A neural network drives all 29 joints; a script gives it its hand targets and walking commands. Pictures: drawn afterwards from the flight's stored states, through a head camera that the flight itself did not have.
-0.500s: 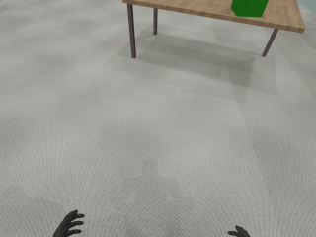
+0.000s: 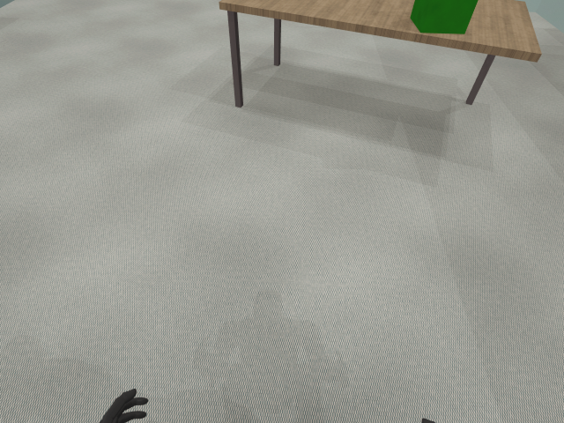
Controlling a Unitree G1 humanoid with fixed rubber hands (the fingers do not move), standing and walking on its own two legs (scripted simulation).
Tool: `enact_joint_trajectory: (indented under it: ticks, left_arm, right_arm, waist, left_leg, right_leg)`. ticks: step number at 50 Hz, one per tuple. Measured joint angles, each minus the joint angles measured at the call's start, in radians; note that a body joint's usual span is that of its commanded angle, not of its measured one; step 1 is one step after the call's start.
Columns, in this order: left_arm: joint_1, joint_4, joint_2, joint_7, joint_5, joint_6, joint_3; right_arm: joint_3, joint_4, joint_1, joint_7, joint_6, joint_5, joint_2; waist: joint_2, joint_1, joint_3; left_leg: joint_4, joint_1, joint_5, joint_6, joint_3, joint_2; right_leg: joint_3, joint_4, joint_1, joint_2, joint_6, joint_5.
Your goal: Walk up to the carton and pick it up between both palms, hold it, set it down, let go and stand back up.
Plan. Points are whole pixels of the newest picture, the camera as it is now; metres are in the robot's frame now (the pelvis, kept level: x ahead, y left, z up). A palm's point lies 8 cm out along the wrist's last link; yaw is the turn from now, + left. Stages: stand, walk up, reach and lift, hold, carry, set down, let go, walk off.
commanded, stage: stand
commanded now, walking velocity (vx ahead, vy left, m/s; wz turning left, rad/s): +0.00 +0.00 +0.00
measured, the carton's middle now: out of the picture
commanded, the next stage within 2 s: walk up in 0.26 s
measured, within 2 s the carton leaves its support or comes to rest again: neither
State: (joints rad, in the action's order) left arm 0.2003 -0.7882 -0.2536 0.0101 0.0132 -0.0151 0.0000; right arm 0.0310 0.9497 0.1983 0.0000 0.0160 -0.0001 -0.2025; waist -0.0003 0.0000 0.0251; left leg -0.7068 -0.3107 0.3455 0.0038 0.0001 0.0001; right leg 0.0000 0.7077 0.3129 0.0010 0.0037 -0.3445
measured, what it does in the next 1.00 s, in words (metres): steps to the right: right foot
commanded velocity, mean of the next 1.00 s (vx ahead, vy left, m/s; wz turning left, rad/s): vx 0.00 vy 0.00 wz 0.00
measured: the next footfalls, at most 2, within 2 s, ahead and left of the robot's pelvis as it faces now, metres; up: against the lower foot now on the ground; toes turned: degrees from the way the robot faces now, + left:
right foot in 0.76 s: +0.09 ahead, -0.19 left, +0.00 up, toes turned -4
left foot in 1.16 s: +0.26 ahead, +0.03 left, +0.00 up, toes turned -3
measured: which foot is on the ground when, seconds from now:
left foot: down 0.00-0.76, up 0.78-1.00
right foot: down 0.00-0.50, up 0.52-0.74, down 0.76-1.00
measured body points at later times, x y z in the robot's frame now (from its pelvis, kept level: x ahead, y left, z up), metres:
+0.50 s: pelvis +0.00 +0.00 +0.00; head -0.01 +0.00 +0.45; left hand +0.11 +0.26 -0.12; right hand +0.08 -0.25 -0.14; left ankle +0.02 +0.12 -0.72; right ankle +0.02 -0.12 -0.72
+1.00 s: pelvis +0.10 -0.10 -0.01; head +0.13 -0.11 +0.44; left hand +0.19 +0.21 -0.11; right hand +0.21 -0.40 -0.12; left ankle +0.09 +0.05 -0.67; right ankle +0.05 -0.18 -0.72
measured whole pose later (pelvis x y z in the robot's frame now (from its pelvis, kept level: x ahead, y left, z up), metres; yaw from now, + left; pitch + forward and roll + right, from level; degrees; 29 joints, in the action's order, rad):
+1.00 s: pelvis +0.10 -0.10 -0.01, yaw -5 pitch +1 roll +1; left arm 0.30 -0.83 -0.40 -0.04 0.01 -0.05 0.05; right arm 0.09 0.85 0.13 0.00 0.07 0.00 -0.32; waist -0.01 -0.01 0.05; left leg -1.10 -0.50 0.41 0.02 0.00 0.05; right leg 0.00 0.77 0.31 -0.03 0.05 -0.47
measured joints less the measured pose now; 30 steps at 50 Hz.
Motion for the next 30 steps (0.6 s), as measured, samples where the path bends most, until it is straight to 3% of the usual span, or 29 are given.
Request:
enact_joint_trajectory:
  ticks: [23, 26, 30]
  left_arm:
    - [0.0, -0.041, 0.0, 0.0, 0.0, 0.0, 0.0]
    - [0.0, -0.041, -0.013, -0.039, 0.0, 0.0, 0.0]
    - [0.0, -0.042, -0.063, -0.072, 0.002, 0.0, 0.003]
  right_arm:
    - [0.0, 0.049, -0.018, 0.0, 0.0, 0.0, 0.0]
    - [0.013, 0.044, -0.009, 0.0, 0.023, 0.0, -0.005]
    - [0.034, 0.013, 0.023, 0.0, 0.057, 0.0, -0.028]
  waist:
    - [0.0, 0.0, 0.012]
    - [-0.001, 0.0, 0.012]
    - [-0.005, 0.001, 0.013]
  left_leg:
    - [0.0, 0.0, -0.006, 0.0, 0.0, 0.0]
    - [0.0, 0.002, 0.039, 0.022, -0.001, 0.0]
    - [0.016, 0.003, 0.026, 0.036, -0.001, 0.018]
  right_leg:
    - [0.0, 0.0, 0.0, 0.0, 0.0, 0.006]
    - [0.0, 0.014, 0.005, -0.001, 0.008, -0.052]
    - [0.0, 0.169, 0.083, 0.004, 0.008, -0.066]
